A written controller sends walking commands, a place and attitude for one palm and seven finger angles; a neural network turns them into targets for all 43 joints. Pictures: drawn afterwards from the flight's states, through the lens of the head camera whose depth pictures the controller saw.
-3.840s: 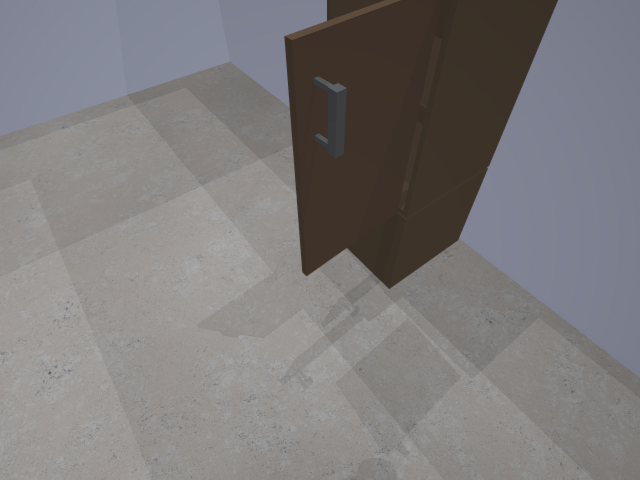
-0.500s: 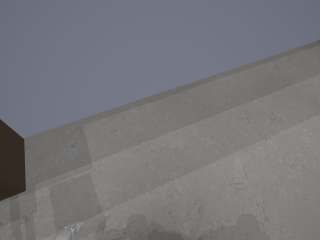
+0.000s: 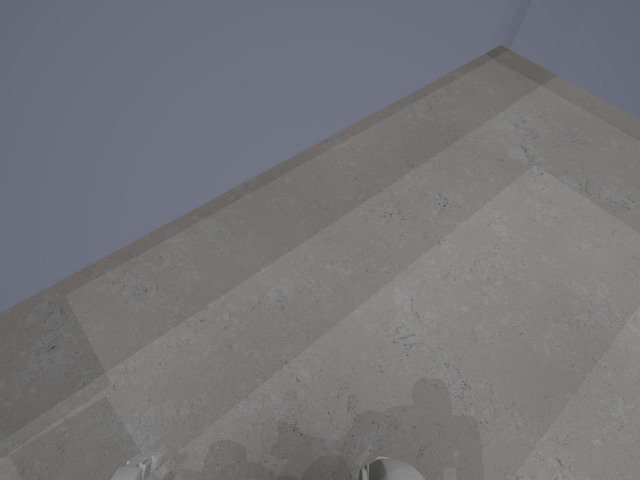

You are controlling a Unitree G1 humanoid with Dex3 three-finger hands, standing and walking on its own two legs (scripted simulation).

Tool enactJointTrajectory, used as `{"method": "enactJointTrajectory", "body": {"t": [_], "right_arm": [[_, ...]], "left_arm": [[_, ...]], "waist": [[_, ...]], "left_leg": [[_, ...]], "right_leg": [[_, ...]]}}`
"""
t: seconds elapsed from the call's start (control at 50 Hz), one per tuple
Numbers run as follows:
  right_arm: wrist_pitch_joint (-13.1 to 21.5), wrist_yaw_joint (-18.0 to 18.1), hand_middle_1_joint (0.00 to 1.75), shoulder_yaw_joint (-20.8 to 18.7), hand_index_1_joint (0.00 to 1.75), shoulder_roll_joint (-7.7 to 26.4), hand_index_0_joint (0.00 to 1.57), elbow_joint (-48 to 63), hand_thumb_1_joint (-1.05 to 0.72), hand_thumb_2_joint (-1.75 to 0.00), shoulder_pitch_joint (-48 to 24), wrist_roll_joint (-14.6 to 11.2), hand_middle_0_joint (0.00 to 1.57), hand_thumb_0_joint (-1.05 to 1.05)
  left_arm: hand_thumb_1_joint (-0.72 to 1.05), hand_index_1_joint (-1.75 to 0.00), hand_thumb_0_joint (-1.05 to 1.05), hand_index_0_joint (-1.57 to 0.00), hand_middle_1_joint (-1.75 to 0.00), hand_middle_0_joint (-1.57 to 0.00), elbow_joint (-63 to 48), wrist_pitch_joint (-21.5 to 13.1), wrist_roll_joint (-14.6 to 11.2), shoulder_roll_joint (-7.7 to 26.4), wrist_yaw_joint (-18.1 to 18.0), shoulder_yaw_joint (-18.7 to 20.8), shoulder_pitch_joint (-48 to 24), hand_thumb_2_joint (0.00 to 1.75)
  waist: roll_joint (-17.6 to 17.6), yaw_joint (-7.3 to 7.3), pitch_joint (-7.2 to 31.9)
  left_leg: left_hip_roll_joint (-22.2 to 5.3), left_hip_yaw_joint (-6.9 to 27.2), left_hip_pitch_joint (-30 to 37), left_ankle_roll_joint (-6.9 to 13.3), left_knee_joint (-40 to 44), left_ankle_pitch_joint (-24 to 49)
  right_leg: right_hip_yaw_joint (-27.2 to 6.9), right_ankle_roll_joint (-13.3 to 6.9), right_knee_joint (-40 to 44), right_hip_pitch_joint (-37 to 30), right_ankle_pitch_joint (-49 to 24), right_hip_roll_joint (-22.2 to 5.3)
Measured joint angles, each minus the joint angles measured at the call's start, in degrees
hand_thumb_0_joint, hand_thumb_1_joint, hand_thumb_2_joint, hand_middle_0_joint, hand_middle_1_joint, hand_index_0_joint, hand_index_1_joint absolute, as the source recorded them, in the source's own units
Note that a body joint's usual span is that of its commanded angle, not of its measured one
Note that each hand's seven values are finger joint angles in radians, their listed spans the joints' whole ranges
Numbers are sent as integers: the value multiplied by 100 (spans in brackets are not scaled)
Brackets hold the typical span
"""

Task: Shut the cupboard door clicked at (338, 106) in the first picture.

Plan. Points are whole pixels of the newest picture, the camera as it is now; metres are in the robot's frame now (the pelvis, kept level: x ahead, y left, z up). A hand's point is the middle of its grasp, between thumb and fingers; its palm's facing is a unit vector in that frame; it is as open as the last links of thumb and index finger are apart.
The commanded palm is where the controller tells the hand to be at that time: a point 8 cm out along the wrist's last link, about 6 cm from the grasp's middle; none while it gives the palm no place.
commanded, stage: walk around to get in front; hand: left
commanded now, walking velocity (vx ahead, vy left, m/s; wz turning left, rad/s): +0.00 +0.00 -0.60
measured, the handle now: out of the picture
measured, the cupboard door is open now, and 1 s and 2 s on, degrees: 94 94 94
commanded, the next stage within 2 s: walk to a spot facing it in 1.46 s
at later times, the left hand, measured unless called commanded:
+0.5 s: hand (214, 451) +0.17 +0.16 -0.19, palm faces -0.28 -0.94 -0.18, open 7.4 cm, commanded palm none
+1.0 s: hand (373, 305) +0.41 -0.07 -0.16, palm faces -0.60 -0.77 -0.21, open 7.4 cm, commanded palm none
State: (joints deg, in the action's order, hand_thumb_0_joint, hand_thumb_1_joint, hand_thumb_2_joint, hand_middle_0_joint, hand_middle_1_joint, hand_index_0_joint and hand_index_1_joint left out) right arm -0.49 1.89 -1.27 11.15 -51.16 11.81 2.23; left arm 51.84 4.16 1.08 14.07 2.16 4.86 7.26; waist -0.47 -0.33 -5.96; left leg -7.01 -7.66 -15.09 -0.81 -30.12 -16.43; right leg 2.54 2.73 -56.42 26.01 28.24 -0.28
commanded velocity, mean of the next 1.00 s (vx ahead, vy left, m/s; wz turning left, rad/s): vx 0.29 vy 0.00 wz -0.51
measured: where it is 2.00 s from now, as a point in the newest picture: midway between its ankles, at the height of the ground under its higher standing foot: (451, 360)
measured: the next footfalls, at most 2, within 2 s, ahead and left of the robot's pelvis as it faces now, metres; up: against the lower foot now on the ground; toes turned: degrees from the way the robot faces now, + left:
right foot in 0.14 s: +0.02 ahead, -0.15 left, +0.00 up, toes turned -10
left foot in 0.44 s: +0.14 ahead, +0.09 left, +0.00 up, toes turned -10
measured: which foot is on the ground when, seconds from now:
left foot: down 0.00-0.12, up 0.14-0.42, down 0.44-0.84, up 0.86-1.00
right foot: up 0.00-0.12, down 0.14-0.44, up 0.46-0.82, down 0.84-1.00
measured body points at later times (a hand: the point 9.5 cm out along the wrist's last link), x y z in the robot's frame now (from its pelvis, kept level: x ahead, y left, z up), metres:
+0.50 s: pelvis +0.07 -0.02 -0.01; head +0.11 -0.01 +0.44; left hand +0.18 +0.21 -0.17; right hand +0.07 -0.29 -0.13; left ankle +0.10 +0.09 -0.74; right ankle -0.02 -0.13 -0.70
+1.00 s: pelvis +0.20 -0.15 -0.01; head +0.25 -0.20 +0.44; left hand +0.44 -0.03 -0.15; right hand +0.05 -0.35 -0.16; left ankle +0.27 +0.00 -0.66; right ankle +0.18 -0.23 -0.74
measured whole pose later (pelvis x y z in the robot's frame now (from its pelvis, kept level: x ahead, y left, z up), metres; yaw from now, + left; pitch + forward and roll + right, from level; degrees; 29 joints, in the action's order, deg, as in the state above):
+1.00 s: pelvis +0.20 -0.15 -0.01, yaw -34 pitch +1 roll +0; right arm -0.5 0.2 -2.8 12.0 -57.8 16.0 1.8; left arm 53.9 -1.7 1.1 10.6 0.8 3.0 5.6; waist 0.9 4.2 -7.0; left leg -9.8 -3.8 -29.3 -3.7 -64.5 -19.9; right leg 5.8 -4.4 -30.7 17.9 14.5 1.4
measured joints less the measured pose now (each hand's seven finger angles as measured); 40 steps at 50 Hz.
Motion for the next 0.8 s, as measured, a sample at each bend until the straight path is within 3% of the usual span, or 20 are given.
{"method": "enactJointTrajectory", "body": {"t": [0.08, 0.14, 0.2, 0.26, 0.34, 0.42, 0.44, 0.46, 0.5, 0.54, 0.58, 0.64, 0.7, 0.8], "right_arm": [[-25, -49, 30, -61, 30, 87, 20, -54, -90, -90, 116, -6, 21, 1], [-104, -91, 30, -121, 30, 176, 20, -65, -90, -90, 269, -67, 21, 1], [-307, -54, 30, -201, 30, 390, 20, -191, -90, -90, 93, -115, 21, 1], [-335, -81, 30, -234, 30, 435, 20, -218, -91, -90, -34, -107, 20, 1], [-222, -184, 30, -239, 29, 368, 19, -109, -91, -90, -131, -98, 20, 1], [-7, -214, 30, -186, 29, 279, 19, 17, -91, -90, -169, -103, 20, 1], [94, -201, 30, -155, 29, 294, 20, 72, -91, -90, -129, -87, 20, 1], [193, -169, 30, -133, 29, 278, 20, 96, -91, -90, -110, -45, 20, 1], [308, -132, 30, -68, 30, 186, 20, 101, -91, -90, -13, 6, 20, 1], [356, -114, 30, -18, 30, 79, 20, 60, -90, -90, 187, 24, 20, 1], [381, -84, 30, 22, 30, -2, 20, -54, -90, -90, 394, 19, 20, 1], [386, -70, 30, 39, 30, -61, 20, -281, -90, -90, 685, 14, 20, 1], [346, -85, 30, 14, 30, -72, 20, -484, -90, -90, 956, 27, 20, 1], [240, -113, 30, -29, 30, -13, 20, -752, -90, -90, 1389, 40, 20, 1]], "left_arm": [[91, -30, 0, -19, -30, -19, -46, -33, -6, -20, 25, -34, -89, 90], [90, -30, 0, -19, -30, -19, -144, -165, 12, 62, 12, -74, -60, 90], [90, -30, 0, -20, -30, -20, -87, -265, -10, -78, -122, -98, -107, 90], [90, -30, 0, -20, -30, -20, -51, -278, -4, -154, -194, -107, 17, 90], [90, -30, 0, -20, -30, -20, 95, -311, 28, -175, -141, -131, 273, 90], [90, -30, 0, -20, -30, -20, 262, -295, 27, -164, -68, -103, 561, 90], [90, -30, 0, -20, -30, -20, 282, -271, 11, -174, -54, -92, 655, 90], [90, -30, 0, -20, -30, -20, 323, -229, -3, -168, -43, -77, 690, 90], [90, -30, 0, -20, -30, -20, 415, -164, 29, -115, 2, -47, 672, 90], [90, -30, 0, -20, -30, -20, 448, -152, 68, -65, 69, -1, 575, 90], [90, -30, 1, -19, -30, -20, 398, -158, 79, -52, 128, 23, 425, 90], [91, -30, 1, -19, -30, -19, 272, -174, 66, -93, 172, 2, 188, 90], [91, -30, 1, -19, -30, -19, 170, -173, 62, -134, 190, -29, -89, 90], [91, -30, 0, -19, -30, -19, 35, -240, 63, -135, 192, -72, -566, 90]], "waist": [[185, 96, -16], [129, 140, 91], [336, 162, -37], [260, 158, -47], [42, 82, 60], [-113, -3, 191], [-69, -1, 270], [-60, 18, 295], [-119, 35, 286], [-172, 50, 286], [-172, 37, 253], [-83, 50, 198], [-4, 160, 125], [129, 416, -23]], "left_leg": [[-242, -272, 78, -128, -139, -145], [-296, -429, -141, -269, -849, -572], [-117, 224, -719, -319, -2385, -1422], [89, 385, -1082, -379, -2962, -1214], [263, 329, -1040, -383, -2156, -907], [425, 240, -505, -317, -668, -502], [388, 241, -338, -216, -235, -395], [343, 197, -355, -89, -270, -52], [258, 22, -262, 73, -448, -126], [197, -125, 1, 82, -227, -217], [133, -267, 308, 3, 144, -147], [10, -515, 711, -62, 557, -112], [-87, -772, 1044, -173, 740, -224], [-322, -1099, 1427, -475, 436, -747]], "right_leg": [[182, -80, 1110, -430, -222, -76], [140, -306, 2335, -948, -1116, -163], [17, -369, 2030, -832, -816, -14], [-163, -344, 2295, -978, -963, 17], [-462, -354, 2649, -1166, -1095, 24], [-776, -281, 2575, -1227, -947, 85], [-803, -323, 2332, -1126, -719, 152], [-751, -329, 1786, -930, -323, 178], [-546, -337, 428, -435, -36, 128], [-297, -292, -565, 39, -357, -23], [-104, -228, -961, 410, -748, -187], [95, -186, -666, 752, -1105, -348], [250, -211, 197, 819, -1315, -429], [522, -434, 1545, 383, -1266, -265]]}}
